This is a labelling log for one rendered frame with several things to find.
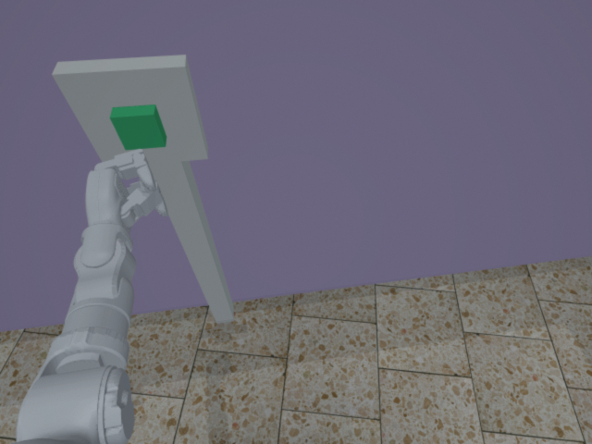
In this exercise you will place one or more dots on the button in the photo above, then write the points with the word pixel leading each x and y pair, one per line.
pixel 139 126

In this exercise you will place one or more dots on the left robot upper arm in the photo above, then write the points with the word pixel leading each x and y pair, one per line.
pixel 90 406

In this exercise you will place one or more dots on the left robot forearm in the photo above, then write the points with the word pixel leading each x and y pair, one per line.
pixel 98 319

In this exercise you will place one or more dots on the left robot hand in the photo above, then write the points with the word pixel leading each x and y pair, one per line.
pixel 108 201

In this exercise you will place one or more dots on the panel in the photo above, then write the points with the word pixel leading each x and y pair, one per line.
pixel 93 87

